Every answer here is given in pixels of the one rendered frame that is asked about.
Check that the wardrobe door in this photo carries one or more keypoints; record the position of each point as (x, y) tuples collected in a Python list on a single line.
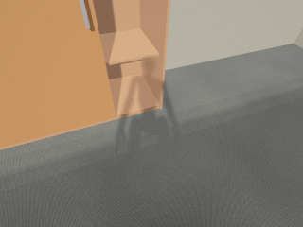
[(53, 75)]

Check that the handle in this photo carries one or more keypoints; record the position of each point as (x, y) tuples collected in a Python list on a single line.
[(84, 14)]

